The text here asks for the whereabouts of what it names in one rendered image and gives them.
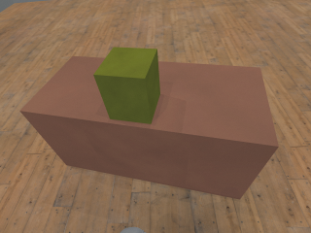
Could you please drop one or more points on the carton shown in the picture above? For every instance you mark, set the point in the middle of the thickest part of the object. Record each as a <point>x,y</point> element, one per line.
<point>128,81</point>

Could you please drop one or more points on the pedestal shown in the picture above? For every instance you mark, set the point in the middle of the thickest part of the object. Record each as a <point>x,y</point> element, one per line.
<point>212,129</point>

